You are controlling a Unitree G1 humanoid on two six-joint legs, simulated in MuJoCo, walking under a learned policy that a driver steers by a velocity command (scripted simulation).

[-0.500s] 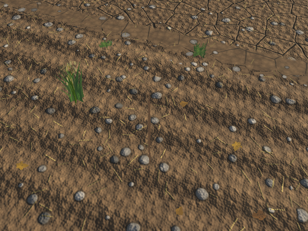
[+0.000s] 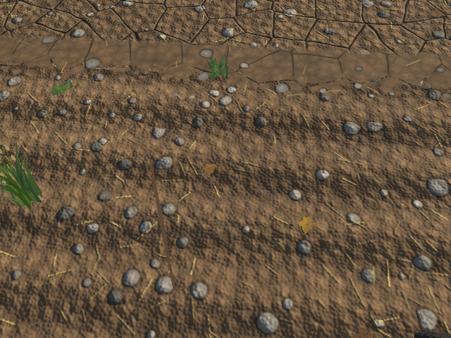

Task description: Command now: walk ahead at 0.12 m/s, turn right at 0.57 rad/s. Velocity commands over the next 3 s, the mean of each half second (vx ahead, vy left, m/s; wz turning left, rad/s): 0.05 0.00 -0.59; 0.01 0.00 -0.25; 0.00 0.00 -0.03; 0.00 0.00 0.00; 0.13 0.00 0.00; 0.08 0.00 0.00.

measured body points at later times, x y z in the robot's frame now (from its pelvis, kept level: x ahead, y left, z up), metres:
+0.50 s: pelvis +0.08 +0.03 +0.00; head +0.12 +0.02 +0.44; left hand +0.31 +0.25 -0.10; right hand +0.13 -0.28 -0.10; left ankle +0.15 +0.15 -0.74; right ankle +0.04 -0.10 -0.71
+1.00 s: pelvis +0.07 +0.00 -0.01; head +0.08 +0.00 +0.44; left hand +0.31 +0.16 -0.11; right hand +0.07 -0.29 -0.12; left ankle +0.12 +0.13 -0.74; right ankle +0.03 -0.09 -0.74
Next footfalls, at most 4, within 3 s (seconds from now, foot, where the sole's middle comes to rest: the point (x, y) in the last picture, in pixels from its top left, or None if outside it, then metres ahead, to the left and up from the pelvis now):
0.16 left None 0.19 0.14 -0.78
0.58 right None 0.07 -0.11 -0.78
0.94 left None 0.16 0.12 -0.78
2.74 left None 0.31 0.03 -0.78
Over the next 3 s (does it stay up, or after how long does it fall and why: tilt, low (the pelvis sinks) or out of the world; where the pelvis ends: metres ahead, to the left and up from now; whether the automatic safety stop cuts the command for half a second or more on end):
stays up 0.20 -0.03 -0.01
